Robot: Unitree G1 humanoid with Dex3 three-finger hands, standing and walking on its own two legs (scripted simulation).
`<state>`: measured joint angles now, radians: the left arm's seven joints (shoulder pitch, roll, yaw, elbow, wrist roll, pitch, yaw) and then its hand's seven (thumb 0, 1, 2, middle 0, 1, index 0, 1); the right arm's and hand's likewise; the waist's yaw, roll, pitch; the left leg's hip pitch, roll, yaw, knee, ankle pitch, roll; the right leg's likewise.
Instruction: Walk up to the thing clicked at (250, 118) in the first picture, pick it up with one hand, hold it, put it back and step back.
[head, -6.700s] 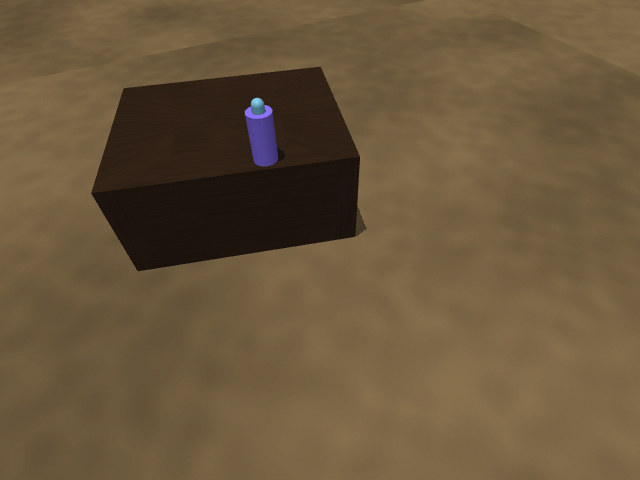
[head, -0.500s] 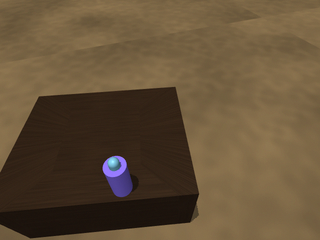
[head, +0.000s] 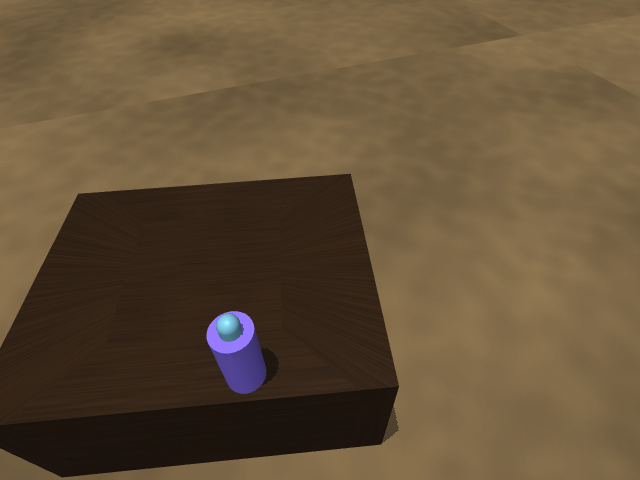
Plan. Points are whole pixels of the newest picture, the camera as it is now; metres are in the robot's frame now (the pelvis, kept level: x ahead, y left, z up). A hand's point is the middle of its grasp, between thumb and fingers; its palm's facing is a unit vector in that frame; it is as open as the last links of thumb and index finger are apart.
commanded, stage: stand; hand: left
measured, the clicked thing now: (237, 349) +0.43 +0.20 -0.25
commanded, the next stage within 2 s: go down in 0.16 s
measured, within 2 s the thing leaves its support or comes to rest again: neither
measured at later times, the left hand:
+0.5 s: hand out of the picture +0.15 +0.25 -0.15, palm faces +0.05 -0.94 -0.33, open 11.0 cm
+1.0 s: hand out of the picture +0.16 +0.27 -0.15, palm faces +0.07 -0.94 -0.34, open 17.3 cm
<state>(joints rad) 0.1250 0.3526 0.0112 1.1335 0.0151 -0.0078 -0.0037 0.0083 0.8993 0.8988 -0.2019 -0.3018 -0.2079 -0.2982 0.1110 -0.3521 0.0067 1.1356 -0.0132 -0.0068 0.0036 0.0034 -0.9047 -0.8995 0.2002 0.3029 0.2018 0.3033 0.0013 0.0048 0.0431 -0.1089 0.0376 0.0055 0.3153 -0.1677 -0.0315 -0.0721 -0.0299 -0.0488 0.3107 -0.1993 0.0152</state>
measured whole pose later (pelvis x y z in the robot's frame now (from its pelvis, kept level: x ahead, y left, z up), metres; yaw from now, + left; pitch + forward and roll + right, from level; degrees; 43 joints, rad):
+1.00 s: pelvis +0.01 +0.01 -0.03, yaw +0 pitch +8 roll -1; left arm 0.18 0.34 0.15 0.54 0.00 0.33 -0.04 0.00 -0.52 0.03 -0.09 -0.04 -0.10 -0.05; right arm 0.22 -0.27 -0.12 0.63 0.02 -0.11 -0.05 -0.01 0.46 -0.06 0.05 0.05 0.06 0.05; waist -0.02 0.02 -0.06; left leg -0.49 0.04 0.00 0.72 -0.37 -0.02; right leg -0.44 -0.04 -0.04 0.69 -0.38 0.03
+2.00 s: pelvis +0.00 +0.01 -0.06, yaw +1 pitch +10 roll -1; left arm 0.35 0.41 0.28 0.16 -0.05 0.45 -0.14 -0.01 -0.58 0.07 -0.08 -0.04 -0.07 -0.05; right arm 0.44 -0.23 -0.06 0.24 0.04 -0.12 -0.11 -0.01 0.53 -0.05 0.05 0.05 0.05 0.05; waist -0.02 0.02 -0.15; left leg -0.66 0.04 -0.03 0.95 -0.46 -0.02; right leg -0.60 -0.04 -0.06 0.91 -0.48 0.02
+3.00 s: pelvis -0.01 +0.01 -0.06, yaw -1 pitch +12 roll -2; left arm -0.37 0.71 0.54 0.94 -0.11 -0.04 -0.44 -0.01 -0.60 0.07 -0.06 -0.05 -0.06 -0.06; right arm 0.35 -0.26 -0.01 0.41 0.02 -0.18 -0.09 -0.01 0.51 -0.06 0.05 0.05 0.06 0.05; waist -0.05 -0.01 -0.11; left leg -0.70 0.05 -0.01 0.91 -0.42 -0.01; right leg -0.64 -0.03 -0.04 0.86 -0.43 0.03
